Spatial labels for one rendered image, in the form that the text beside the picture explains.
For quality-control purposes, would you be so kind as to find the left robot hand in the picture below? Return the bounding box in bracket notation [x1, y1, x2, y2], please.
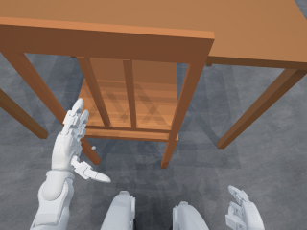
[51, 98, 111, 183]

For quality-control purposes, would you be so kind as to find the right robot hand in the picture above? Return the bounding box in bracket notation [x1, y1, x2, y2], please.
[225, 185, 265, 230]

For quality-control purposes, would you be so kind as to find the robot right thigh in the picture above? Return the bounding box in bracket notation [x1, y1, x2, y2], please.
[172, 204, 209, 230]

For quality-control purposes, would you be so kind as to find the robot thigh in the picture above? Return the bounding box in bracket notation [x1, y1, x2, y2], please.
[100, 194, 135, 230]
[172, 204, 209, 230]

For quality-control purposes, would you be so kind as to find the robot left thigh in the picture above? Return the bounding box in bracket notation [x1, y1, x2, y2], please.
[100, 194, 135, 230]

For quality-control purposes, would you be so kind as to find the robot left forearm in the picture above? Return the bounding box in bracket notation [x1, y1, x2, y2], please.
[30, 170, 75, 230]

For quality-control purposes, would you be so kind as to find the chair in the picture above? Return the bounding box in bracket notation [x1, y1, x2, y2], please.
[0, 16, 215, 169]

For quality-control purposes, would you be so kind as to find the table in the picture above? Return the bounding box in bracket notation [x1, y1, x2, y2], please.
[0, 0, 307, 150]

